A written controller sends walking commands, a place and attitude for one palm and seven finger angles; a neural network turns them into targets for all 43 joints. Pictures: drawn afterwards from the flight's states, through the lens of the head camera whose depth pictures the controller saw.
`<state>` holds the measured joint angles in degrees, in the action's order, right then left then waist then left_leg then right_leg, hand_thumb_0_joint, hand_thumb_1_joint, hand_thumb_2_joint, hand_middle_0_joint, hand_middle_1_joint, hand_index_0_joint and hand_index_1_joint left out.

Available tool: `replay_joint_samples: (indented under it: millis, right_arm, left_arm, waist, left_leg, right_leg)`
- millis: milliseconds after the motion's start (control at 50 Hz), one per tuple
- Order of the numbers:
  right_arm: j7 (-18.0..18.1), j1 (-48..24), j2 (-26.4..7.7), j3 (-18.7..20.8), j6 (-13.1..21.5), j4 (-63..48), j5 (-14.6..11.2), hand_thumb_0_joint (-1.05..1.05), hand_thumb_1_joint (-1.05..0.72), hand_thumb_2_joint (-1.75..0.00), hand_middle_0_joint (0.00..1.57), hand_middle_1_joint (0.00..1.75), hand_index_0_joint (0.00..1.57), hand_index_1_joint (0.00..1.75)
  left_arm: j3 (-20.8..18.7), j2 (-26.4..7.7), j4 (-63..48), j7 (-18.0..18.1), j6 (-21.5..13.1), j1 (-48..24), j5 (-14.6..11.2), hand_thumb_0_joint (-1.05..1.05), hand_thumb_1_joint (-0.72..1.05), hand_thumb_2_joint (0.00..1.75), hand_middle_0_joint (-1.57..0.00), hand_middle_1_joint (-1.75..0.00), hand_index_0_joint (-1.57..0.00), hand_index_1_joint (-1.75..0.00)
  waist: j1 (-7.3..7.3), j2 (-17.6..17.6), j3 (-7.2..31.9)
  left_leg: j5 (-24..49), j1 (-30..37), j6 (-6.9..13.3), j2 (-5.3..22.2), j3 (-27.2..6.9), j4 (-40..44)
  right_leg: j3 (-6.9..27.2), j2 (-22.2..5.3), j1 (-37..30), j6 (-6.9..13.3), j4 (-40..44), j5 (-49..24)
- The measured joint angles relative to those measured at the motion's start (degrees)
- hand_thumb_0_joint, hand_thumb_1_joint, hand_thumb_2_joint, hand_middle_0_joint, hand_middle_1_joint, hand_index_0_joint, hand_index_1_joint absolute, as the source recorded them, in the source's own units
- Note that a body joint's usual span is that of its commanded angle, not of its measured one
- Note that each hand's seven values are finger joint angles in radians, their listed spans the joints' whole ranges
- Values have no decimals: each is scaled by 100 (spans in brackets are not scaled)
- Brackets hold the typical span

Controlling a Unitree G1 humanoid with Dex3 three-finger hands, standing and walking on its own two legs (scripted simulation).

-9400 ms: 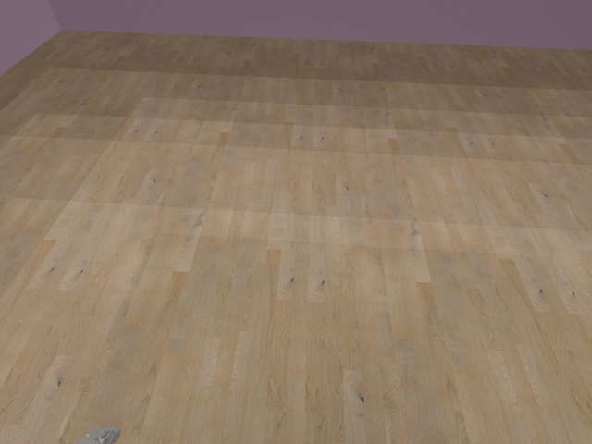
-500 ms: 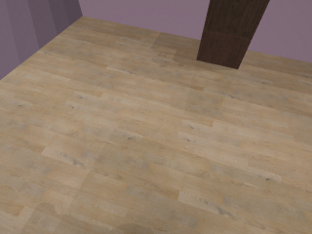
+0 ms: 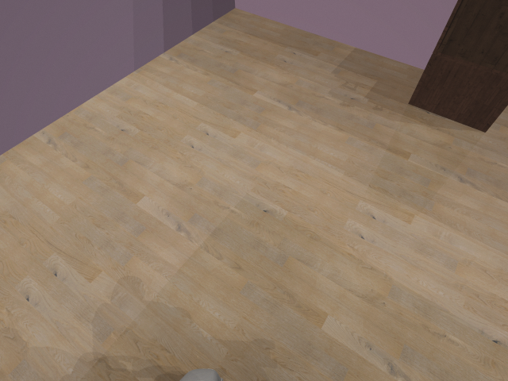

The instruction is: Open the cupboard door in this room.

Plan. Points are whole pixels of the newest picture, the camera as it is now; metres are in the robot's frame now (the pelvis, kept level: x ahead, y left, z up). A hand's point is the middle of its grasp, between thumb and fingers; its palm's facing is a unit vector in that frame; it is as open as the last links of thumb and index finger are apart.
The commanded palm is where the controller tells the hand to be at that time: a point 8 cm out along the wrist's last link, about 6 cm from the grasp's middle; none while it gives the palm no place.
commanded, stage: turn or walk to find it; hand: left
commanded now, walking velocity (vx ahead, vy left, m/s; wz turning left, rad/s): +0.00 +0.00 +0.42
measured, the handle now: out of the picture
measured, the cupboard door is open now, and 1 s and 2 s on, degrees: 0 0 0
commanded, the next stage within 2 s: none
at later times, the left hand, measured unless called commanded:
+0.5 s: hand out of the picture +0.07 +0.22 -0.15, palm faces +0.19 -0.94 -0.29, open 7.3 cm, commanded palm none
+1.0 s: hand out of the picture -0.09 +0.19 -0.18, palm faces +0.46 -0.86 -0.23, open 7.3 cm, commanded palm none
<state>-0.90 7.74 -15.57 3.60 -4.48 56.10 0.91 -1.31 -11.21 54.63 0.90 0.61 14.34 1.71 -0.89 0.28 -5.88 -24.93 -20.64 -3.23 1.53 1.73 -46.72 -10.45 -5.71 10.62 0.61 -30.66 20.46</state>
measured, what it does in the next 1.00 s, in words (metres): steps on the spot, turning left: left foot, then right foot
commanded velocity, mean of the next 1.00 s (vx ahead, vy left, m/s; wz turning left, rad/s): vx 0.00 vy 0.00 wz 0.42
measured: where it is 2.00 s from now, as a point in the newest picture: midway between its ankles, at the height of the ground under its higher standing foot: outside the picture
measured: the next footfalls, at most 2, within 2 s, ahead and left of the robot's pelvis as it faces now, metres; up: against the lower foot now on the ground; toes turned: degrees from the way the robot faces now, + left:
left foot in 0.06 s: +0.02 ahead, +0.13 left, +0.00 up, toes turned +6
right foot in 0.50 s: +0.08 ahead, -0.11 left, +0.00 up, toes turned +7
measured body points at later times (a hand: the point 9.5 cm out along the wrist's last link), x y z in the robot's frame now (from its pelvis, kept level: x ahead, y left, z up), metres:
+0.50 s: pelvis +0.01 -0.01 -0.01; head +0.04 -0.02 +0.44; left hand +0.06 +0.27 -0.13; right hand +0.12 -0.24 -0.16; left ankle -0.02 +0.13 -0.74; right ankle +0.04 -0.11 -0.74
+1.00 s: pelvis -0.02 +0.00 -0.01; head +0.01 +0.02 +0.44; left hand -0.11 +0.23 -0.16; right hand +0.17 -0.20 -0.15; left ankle -0.08 +0.09 -0.74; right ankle +0.04 -0.11 -0.74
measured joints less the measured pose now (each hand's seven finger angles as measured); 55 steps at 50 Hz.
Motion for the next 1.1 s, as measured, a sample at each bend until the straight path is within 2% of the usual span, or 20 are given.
replay_joint_samples:
  millis: [60, 80, 100, 140, 220, 320, 420, 480, 520, 540, 580, 640, 700, 800, 920, 960, 1000, 1040, 1060, 1100]
  right_arm:
    - [-7, -121, 70, -74, 93, -80, -9, 1, -91, -90, 20, 30, 19, 30]
    - [-10, -157, 102, -88, 153, -107, 8, 1, -91, -90, 20, 30, 19, 30]
    - [-12, -209, 168, -99, 199, -129, 14, 1, -91, -90, 20, 30, 19, 30]
    - [9, -247, 251, -142, 276, -186, 6, 1, -91, -90, 20, 30, 19, 30]
    - [77, -196, 347, -180, 315, -221, 12, 0, -91, -90, 20, 30, 20, 30]
    - [54, -50, 408, -195, 297, -198, 18, 0, -90, -90, 20, 30, 20, 30]
    - [29, 106, 393, -132, 237, -189, 55, 1, -90, -90, 21, 30, 20, 30]
    - [30, 223, 334, -77, 194, -187, 57, 1, -90, -90, 21, 30, 20, 30]
    - [26, 290, 247, -16, 171, -172, 24, 1, -90, -90, 21, 30, 20, 30]
    - [33, 320, 198, 20, 139, -160, 16, 1, -90, -90, 21, 30, 20, 30]
    - [30, 386, 125, 79, 53, -106, 25, 1, -90, -90, 20, 30, 20, 30]
    - [-18, 436, 38, 132, -7, -23, 51, 1, -91, -90, 20, 30, 19, 30]
    - [-43, 505, 26, 131, -21, 30, 61, 1, -91, -90, 20, 30, 19, 30]
    - [-38, 525, 75, 84, -65, 155, 49, 1, -91, -90, 20, 30, 19, 30]
    - [-18, 284, 186, -15, -18, 162, -8, 1, -91, -90, 20, 30, 19, 30]
    - [-12, 184, 232, -48, 40, 94, -20, 1, -91, -90, 20, 30, 19, 30]
    - [-19, 116, 249, -74, 131, -1, -16, 1, -91, -90, 20, 30, 19, 30]
    - [-17, 22, 348, -91, 213, -68, 14, 1, -91, -90, 20, 30, 19, 30]
    - [-4, 2, 383, -110, 248, -103, 26, 1, -91, -90, 20, 30, 19, 30]
    - [47, -7, 424, -144, 286, -144, 39, 1, -91, -90, 20, 30, 19, 30]
  left_arm:
    - [-50, -140, 115, 2, 47, 144, -28, 0, 91, 90, -20, -30, -21, -30]
    - [-78, -204, 152, -2, 78, 183, -54, 0, 91, 90, -20, -30, -21, -30]
    - [-103, -286, 193, 1, 128, 173, -69, 0, 91, 90, -20, -30, -21, -30]
    - [-121, -378, 257, 39, 254, 135, -82, 1, 91, 90, -20, -30, -21, -30]
    - [-161, -438, 249, 7, 294, -5, -97, 1, 91, 90, -20, -30, -20, -30]
    - [-163, -423, 40, -29, 261, -263, -101, 1, 91, 90, -20, -30, -20, -30]
    - [-129, -301, -161, -36, 227, -518, -113, 1, 91, 90, -20, -30, -20, -30]
    - [-92, -214, -272, -46, 137, -591, -125, 0, 91, 90, -20, -30, -20, -30]
    - [-65, -120, -319, -34, 24, -598, -86, 0, 91, 90, -20, -30, -20, -30]
    - [-32, -62, -333, -32, -12, -600, -71, 0, 91, 90, -20, -30, -20, -30]
    - [7, 33, -374, -31, -33, -558, -65, 0, 91, 90, -20, -30, -21, -30]
    - [32, 137, -364, -14, -9, -461, -65, 0, 91, 90, -20, -30, -21, -30]
    - [43, 177, -296, 1, -4, -374, -63, 0, 91, 90, -20, -30, -21, -30]
    - [40, 178, -161, 3, -22, -224, -45, 0, 91, 90, -20, -30, -21, -30]
    - [-24, 30, 47, -2, 14, -44, -6, 0, 91, 90, -20, -30, -21, -30]
    - [-68, -64, 123, -2, 45, 7, -5, 0, 91, 90, -20, -30, -21, -30]
    - [-117, -159, 181, -6, 91, 85, -37, 0, 91, 90, -20, -30, -21, -30]
    - [-176, -301, 252, -1, 209, 92, -66, 0, 91, 90, -20, -30, -21, -30]
    - [-191, -344, 290, 14, 288, 77, -62, 1, 91, 90, -20, -30, -21, -30]
    - [-218, -385, 345, 10, 384, 6, -62, 1, 91, 90, -20, -30, -20, -30]
  waist:
    - [-54, 80, -23]
    - [-67, 135, -19]
    - [-100, 246, -60]
    - [-138, 281, -93]
    - [-122, 173, -55]
    - [-76, 107, 39]
    - [71, -13, 110]
    - [149, -104, 168]
    - [178, -241, 175]
    - [216, -317, 166]
    - [219, -348, 185]
    - [216, -377, 183]
    - [232, -335, 173]
    - [166, -212, 137]
    - [-14, -31, 79]
    - [-52, 41, 78]
    - [-60, 78, 119]
    - [-99, 281, 96]
    - [-106, 310, 104]
    - [-90, 286, 128]
  left_leg:
    - [636, 502, 97, -30, 187, 1194]
    - [622, 618, 237, -67, 211, 1464]
    - [566, 595, 342, -136, 223, 1424]
    - [553, 588, 450, -153, 167, 1374]
    - [784, 781, 478, -143, -31, 1721]
    - [969, 933, 457, -210, -229, 2012]
    - [962, 863, 364, -261, -431, 1919]
    - [864, 707, 253, -304, -560, 1678]
    - [671, 491, 200, -296, -632, 1215]
    - [282, 303, 201, -314, -647, 732]
    - [-172, -123, 209, -388, -581, -470]
    - [116, -541, 146, -296, -438, -1700]
    - [373, -642, 38, -140, -367, -1997]
    - [222, -420, -72, 50, -260, -1426]
    - [-121, 79, -10, 87, 50, -120]
    - [20, 299, 37, 67, 182, 450]
    - [574, 605, 151, 55, 286, 1250]
    - [614, 584, 428, -84, 325, 1208]
    - [578, 583, 509, -110, 311, 1201]
    - [640, 639, 588, -142, 221, 1375]
  right_leg:
    - [-165, -80, 120, -119, -315, 185]
    - [-181, -145, 250, -171, -587, 271]
    - [-44, -195, 437, -244, -1031, 574]
    - [311, -72, 824, -364, -1988, 1113]
    - [666, 74, 1347, -494, -2971, 831]
    - [853, 52, 1523, -589, -2743, 463]
    - [846, 164, 1238, -572, -1764, 435]
    - [759, 288, 808, -522, -750, -16]
    - [629, 347, 622, -223, -324, -535]
    - [531, 339, 621, -55, -394, -460]
    - [397, 256, 566, 125, -379, -308]
    - [245, 191, 408, 151, -98, -395]
    - [76, 136, 298, 172, 120, -499]
    - [-194, 32, 221, 172, 247, -540]
    - [-462, -134, 294, 67, 72, -480]
    - [-557, -208, 354, -4, -86, -417]
    - [-651, -286, 471, -108, -384, -286]
    - [-322, -351, 736, -264, -1027, 274]
    - [-71, -273, 911, -322, -1480, 617]
    - [311, -108, 1225, -395, -2316, 730]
